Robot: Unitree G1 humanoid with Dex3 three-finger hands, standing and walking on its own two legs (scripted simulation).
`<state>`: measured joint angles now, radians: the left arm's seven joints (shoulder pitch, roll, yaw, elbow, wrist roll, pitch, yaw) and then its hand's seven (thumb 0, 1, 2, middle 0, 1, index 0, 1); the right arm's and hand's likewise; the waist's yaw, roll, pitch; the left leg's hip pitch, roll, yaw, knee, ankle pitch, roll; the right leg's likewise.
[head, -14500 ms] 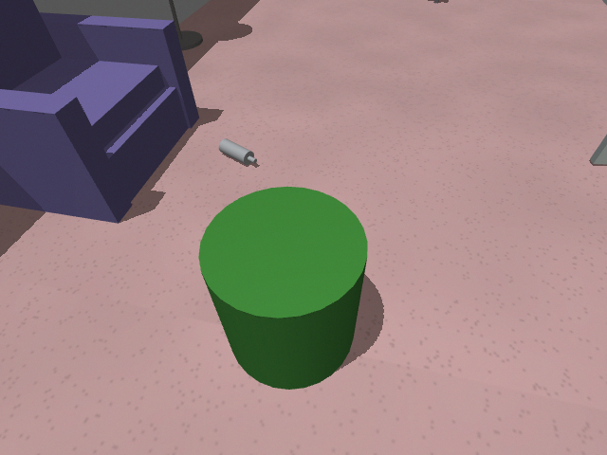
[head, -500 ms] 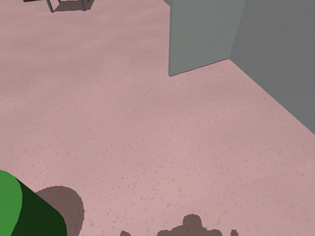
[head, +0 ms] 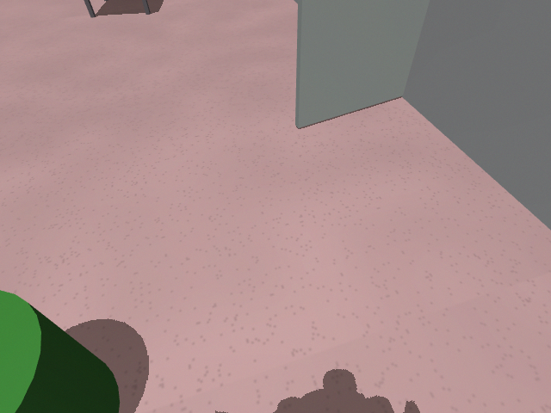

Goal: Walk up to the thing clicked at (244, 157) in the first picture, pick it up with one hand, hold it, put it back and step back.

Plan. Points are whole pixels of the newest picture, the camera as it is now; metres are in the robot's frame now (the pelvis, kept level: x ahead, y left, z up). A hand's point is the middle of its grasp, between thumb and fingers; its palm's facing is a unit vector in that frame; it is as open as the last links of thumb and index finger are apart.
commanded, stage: stand
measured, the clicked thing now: out of the picture +0.96 +1.58 -0.74
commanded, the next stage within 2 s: none
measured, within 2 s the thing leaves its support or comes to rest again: neither
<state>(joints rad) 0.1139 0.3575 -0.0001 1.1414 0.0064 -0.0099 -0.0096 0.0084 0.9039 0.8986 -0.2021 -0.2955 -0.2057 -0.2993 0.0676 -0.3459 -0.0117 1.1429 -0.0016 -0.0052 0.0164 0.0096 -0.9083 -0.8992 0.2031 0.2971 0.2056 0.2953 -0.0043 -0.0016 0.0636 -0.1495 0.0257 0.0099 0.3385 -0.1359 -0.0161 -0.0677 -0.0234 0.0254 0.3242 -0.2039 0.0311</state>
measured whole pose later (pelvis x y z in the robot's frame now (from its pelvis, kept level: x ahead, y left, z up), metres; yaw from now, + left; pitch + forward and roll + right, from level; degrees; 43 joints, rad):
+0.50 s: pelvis +0.00 +0.00 +0.00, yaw +0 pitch -3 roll +0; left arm 0.13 0.36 0.01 1.13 0.01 -0.01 -0.01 0.01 0.90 0.90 -0.20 -0.30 -0.21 -0.30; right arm 0.10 -0.35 -0.01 1.15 0.00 -0.01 0.01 0.01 -0.91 -0.90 0.20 0.30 0.21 0.30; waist 0.00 -0.01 0.05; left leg -0.16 0.02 0.01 0.33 -0.13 -0.01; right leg -0.07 -0.03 0.02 0.32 -0.20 0.03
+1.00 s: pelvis +0.01 +0.00 +0.00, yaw +0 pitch -2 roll +0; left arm 0.13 0.36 0.00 1.12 0.01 -0.01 -0.01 0.01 0.90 0.90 -0.20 -0.30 -0.21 -0.30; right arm 0.09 -0.35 0.00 1.14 0.00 -0.01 0.01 0.01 -0.91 -0.90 0.20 0.30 0.21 0.30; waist 0.00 -0.01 0.05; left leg -0.15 0.02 0.01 0.34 -0.15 -0.01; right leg -0.06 -0.03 0.02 0.31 -0.22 0.04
